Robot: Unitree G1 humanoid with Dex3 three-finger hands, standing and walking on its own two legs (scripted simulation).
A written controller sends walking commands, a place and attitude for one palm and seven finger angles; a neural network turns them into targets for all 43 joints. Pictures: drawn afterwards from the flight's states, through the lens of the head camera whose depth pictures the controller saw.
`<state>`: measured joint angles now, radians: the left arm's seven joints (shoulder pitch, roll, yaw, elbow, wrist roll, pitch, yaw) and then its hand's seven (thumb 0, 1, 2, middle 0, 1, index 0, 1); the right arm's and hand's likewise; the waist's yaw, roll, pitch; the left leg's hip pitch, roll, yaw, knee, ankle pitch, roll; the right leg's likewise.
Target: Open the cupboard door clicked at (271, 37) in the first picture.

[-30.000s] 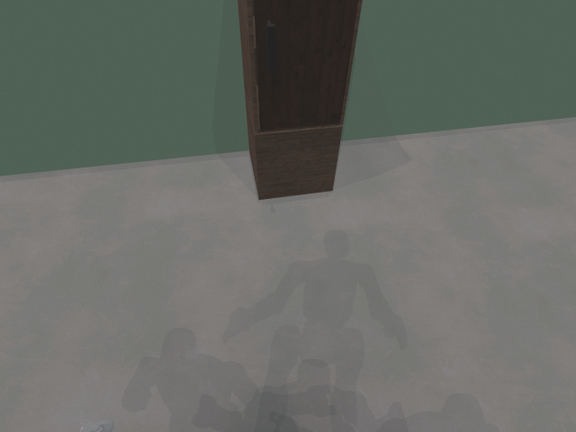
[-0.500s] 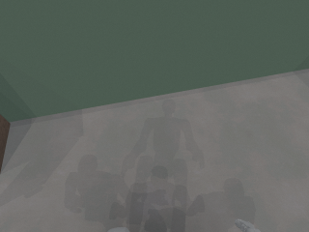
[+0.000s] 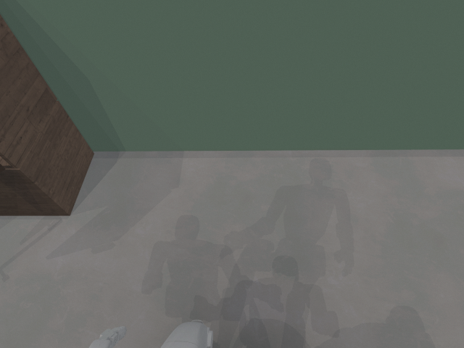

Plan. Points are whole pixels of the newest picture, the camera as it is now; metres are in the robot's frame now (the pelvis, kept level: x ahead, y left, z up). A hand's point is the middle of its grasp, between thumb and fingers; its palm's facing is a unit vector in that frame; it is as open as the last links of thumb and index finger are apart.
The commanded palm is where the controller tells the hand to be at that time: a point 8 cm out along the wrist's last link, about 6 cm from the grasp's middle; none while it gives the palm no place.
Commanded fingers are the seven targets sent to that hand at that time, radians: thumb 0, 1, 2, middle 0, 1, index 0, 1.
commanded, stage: turn to face it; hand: left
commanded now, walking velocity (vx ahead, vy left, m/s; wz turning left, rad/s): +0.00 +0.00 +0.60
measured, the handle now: out of the picture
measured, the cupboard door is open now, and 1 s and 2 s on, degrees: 51 51 51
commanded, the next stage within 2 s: take the last steps up to it in 1.30 s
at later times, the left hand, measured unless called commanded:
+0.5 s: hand out of the picture +0.05 +0.23 -0.16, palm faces +0.31 -0.90 -0.31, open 7.4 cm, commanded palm none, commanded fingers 0.00 0.90 0.90 -0.20 -0.30 -0.20 -0.30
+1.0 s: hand out of the picture -0.01 +0.21 -0.17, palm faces +0.60 -0.75 -0.26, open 7.4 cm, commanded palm none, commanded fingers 0.00 0.90 0.90 -0.20 -0.30 -0.20 -0.30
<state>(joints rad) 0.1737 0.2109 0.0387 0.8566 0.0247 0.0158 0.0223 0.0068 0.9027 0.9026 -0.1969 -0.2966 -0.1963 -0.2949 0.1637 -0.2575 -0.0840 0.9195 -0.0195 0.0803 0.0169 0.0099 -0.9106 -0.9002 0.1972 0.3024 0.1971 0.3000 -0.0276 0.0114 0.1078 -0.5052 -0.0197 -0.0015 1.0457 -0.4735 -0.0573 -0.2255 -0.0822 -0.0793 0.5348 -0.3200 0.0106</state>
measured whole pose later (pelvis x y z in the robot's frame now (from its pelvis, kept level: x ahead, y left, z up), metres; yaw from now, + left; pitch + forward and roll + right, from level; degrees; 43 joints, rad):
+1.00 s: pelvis +0.05 -0.02 +0.00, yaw +37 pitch +1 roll +0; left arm 0.15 0.26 0.06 0.89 0.01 0.06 0.00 0.01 0.90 0.90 -0.20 -0.30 -0.20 -0.29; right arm 0.14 -0.23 -0.04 0.89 -0.03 0.04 0.00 0.01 -0.91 -0.90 0.20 0.30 0.20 0.30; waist 0.00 -0.02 0.11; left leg -0.30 -0.01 -0.05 0.55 -0.27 0.00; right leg -0.44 -0.08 -0.04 0.94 -0.47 0.08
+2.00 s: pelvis +0.10 +0.07 +0.01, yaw +57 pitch +0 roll +2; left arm 0.38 0.17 0.04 1.08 0.03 -0.06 0.00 0.01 0.90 0.90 -0.20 -0.30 -0.20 -0.30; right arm 0.18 -0.23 -0.06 1.00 -0.02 0.03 0.05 0.01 -0.91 -0.90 0.19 0.30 0.19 0.30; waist 0.04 -0.04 0.06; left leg -0.51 0.07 0.08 0.74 -0.24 -0.04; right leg -0.01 -0.16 -0.16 0.35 -0.31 0.09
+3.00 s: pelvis +0.19 +0.42 -0.02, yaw +54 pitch -1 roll +0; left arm 0.39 0.17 0.04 1.14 0.02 -0.01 0.00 0.01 0.91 0.90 -0.20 -0.30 -0.20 -0.29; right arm 0.13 -0.18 -0.04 0.98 -0.04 -0.07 0.00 0.00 -0.91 -0.90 0.19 0.30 0.19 0.30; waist 0.04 -0.04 0.07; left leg -0.41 0.05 0.12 0.62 -0.18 0.05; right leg -0.24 -0.09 -0.05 0.97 -0.51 0.00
